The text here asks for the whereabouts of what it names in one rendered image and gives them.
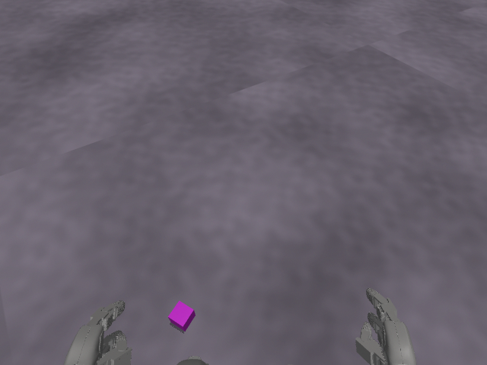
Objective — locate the right robot hand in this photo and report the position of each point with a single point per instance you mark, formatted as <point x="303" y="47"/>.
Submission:
<point x="395" y="346"/>

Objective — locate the left robot hand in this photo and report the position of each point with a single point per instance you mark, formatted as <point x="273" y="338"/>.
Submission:
<point x="90" y="348"/>

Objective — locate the cube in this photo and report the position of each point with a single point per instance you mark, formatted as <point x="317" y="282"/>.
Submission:
<point x="182" y="315"/>

